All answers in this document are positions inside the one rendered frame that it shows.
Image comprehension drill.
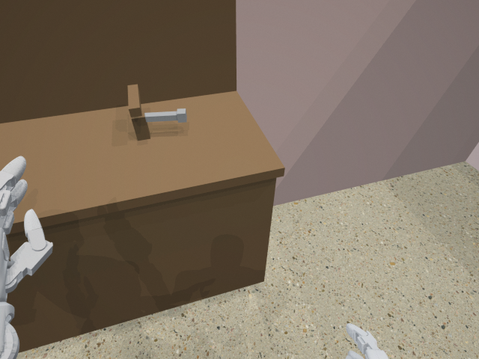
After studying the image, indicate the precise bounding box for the robot left hand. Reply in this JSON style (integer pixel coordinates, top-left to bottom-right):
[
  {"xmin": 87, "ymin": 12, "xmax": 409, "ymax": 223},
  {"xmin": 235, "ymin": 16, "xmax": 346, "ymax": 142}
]
[{"xmin": 0, "ymin": 156, "xmax": 53, "ymax": 302}]

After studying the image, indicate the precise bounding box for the counter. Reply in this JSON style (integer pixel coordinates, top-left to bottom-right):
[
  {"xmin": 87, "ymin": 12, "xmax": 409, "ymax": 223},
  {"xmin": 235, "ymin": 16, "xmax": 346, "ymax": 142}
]
[{"xmin": 0, "ymin": 0, "xmax": 285, "ymax": 353}]

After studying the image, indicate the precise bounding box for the robot right hand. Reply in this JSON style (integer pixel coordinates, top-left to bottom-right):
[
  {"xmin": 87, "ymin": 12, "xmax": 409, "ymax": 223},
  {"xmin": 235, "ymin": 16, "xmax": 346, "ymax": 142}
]
[{"xmin": 346, "ymin": 323, "xmax": 388, "ymax": 359}]

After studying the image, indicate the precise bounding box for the robot left forearm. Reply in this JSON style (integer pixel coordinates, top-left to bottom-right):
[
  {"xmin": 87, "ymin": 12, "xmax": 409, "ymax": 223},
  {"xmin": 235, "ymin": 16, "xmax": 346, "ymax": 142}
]
[{"xmin": 0, "ymin": 302, "xmax": 19, "ymax": 359}]

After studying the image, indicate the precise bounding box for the tap lever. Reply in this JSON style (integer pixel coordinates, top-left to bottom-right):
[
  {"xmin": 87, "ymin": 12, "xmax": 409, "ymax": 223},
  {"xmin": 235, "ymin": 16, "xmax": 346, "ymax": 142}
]
[{"xmin": 144, "ymin": 108, "xmax": 187, "ymax": 123}]

